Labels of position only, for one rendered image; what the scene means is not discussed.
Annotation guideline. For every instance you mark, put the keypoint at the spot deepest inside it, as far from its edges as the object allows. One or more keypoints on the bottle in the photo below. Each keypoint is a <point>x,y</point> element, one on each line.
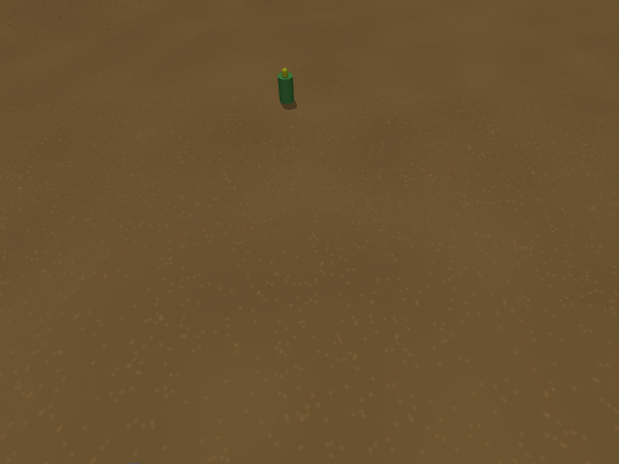
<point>285,80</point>

